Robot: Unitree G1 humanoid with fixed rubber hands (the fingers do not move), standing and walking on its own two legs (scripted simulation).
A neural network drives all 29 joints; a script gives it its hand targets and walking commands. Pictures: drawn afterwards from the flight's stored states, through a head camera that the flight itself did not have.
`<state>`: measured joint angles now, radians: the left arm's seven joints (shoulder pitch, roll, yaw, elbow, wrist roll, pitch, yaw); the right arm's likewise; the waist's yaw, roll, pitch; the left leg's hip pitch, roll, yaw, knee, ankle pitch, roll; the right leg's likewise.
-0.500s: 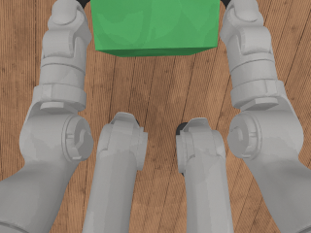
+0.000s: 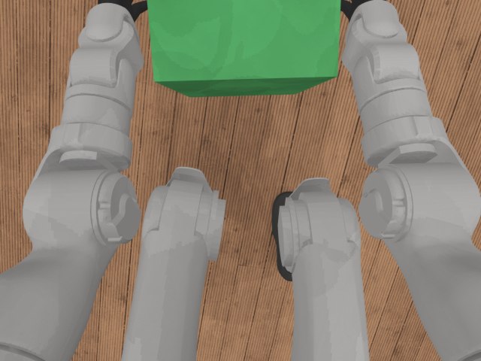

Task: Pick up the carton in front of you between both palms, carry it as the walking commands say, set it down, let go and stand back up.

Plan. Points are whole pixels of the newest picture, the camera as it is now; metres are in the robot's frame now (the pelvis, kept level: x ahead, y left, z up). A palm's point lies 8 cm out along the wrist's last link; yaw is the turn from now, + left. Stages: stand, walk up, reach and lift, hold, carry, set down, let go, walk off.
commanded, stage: set down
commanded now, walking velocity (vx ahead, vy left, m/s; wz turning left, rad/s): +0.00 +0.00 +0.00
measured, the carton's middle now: (242, 19) +0.54 +0.03 -0.25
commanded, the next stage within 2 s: let go in 1.90 s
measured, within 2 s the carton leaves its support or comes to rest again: neither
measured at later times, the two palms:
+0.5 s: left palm (118, 7) +0.52 +0.19 -0.17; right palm (365, 3) +0.55 -0.12 -0.17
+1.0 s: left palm out of the picture +0.53 +0.23 -0.15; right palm out of the picture +0.56 -0.15 -0.15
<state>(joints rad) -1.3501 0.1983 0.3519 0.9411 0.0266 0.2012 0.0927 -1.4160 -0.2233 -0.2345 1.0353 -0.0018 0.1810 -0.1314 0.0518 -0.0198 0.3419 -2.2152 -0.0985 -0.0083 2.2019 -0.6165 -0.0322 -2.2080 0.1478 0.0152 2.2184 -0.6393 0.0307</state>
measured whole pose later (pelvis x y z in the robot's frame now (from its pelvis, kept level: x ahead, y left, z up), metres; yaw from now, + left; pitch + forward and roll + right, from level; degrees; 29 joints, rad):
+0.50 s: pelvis -0.01 +0.00 -0.01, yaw +0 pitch +32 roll +1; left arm -1.42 0.21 0.46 0.98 0.13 0.18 -0.03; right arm -1.49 -0.24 -0.32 1.08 -0.09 0.17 -0.02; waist 0.05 -0.02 0.43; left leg -2.20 -0.08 0.00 2.23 -0.60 -0.03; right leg -2.19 0.12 0.00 2.26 -0.63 0.01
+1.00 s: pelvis +0.00 +0.00 -0.01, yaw +1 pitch +35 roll +0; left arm -1.39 0.38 0.16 1.02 -0.23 0.09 0.10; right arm -1.44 -0.40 -0.06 1.03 0.21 0.11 -0.11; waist 0.05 0.00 0.37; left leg -2.23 -0.05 0.03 2.23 -0.60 0.01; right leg -2.22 0.07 -0.01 2.25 -0.64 0.00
